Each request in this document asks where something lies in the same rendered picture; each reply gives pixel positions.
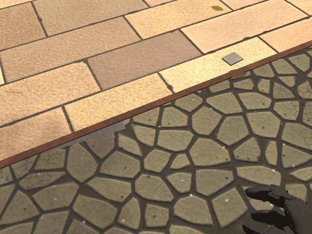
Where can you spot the right robot hand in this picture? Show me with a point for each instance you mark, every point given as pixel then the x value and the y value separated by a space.
pixel 296 218

